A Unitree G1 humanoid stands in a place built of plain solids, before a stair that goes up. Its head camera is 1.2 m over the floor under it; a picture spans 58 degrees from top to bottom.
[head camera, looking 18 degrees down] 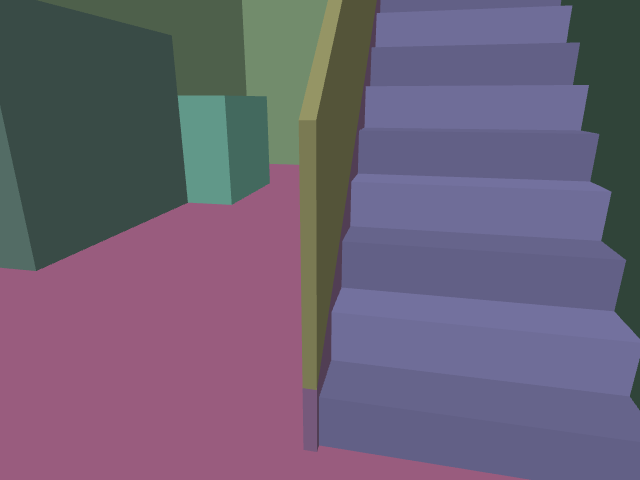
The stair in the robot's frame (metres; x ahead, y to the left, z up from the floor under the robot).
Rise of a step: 0.21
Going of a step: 0.23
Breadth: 1.07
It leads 12 degrees to the right of straight ahead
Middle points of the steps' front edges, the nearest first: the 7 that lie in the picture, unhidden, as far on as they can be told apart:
1.16 -0.52 0.21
1.38 -0.57 0.42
1.61 -0.61 0.63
1.84 -0.66 0.84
2.07 -0.71 1.06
2.30 -0.76 1.27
2.53 -0.81 1.48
